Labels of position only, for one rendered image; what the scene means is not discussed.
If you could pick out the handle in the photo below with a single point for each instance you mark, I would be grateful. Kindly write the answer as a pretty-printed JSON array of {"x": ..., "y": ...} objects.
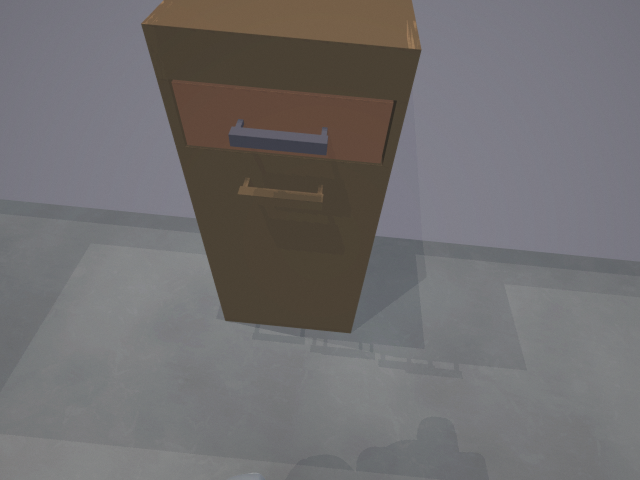
[
  {"x": 278, "y": 140},
  {"x": 280, "y": 198}
]

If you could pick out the cabinet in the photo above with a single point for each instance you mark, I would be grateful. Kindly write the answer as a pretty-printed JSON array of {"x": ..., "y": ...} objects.
[{"x": 273, "y": 265}]

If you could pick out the drawer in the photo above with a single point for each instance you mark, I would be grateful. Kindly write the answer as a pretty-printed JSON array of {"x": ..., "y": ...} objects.
[{"x": 357, "y": 126}]

